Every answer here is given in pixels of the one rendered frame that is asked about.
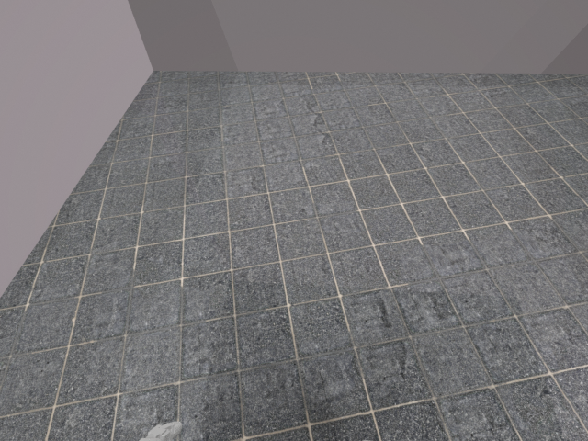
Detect left robot hand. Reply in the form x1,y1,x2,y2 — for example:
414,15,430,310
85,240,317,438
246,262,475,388
139,422,182,441

